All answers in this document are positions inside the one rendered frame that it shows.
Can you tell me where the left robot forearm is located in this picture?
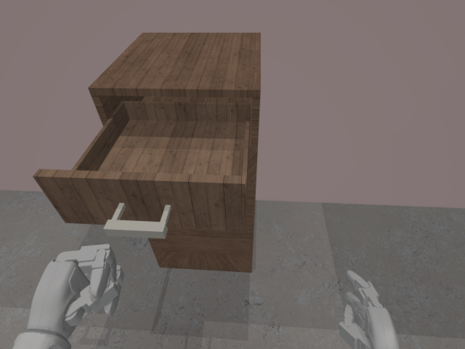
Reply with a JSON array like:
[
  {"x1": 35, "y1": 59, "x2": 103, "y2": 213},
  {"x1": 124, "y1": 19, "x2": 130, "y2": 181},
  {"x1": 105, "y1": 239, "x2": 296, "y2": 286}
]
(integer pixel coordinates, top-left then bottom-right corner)
[{"x1": 13, "y1": 329, "x2": 71, "y2": 349}]

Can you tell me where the drawer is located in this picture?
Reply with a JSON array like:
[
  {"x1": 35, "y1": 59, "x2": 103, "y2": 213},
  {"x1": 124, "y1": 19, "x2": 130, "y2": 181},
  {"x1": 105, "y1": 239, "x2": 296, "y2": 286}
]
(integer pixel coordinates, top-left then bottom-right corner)
[{"x1": 33, "y1": 101, "x2": 251, "y2": 231}]

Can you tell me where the robot left hand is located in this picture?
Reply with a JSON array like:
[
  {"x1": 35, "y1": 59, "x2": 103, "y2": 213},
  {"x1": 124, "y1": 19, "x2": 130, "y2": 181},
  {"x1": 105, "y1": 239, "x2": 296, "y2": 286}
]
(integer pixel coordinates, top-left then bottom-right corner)
[{"x1": 27, "y1": 244, "x2": 124, "y2": 339}]

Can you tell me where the handle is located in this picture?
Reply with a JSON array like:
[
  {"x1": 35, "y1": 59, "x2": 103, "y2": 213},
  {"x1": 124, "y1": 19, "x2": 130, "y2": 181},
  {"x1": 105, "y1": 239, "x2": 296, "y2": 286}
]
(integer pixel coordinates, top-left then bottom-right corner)
[{"x1": 103, "y1": 203, "x2": 171, "y2": 238}]

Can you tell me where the robot right hand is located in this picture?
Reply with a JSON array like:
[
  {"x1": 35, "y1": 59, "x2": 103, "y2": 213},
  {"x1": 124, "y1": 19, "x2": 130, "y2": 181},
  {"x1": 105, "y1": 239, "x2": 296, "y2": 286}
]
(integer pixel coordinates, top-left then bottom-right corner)
[{"x1": 339, "y1": 270, "x2": 400, "y2": 349}]

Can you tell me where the cabinet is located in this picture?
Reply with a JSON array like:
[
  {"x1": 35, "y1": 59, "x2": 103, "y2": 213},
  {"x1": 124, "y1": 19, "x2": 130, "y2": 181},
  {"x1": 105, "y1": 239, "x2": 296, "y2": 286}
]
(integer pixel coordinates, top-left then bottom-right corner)
[{"x1": 88, "y1": 33, "x2": 261, "y2": 273}]

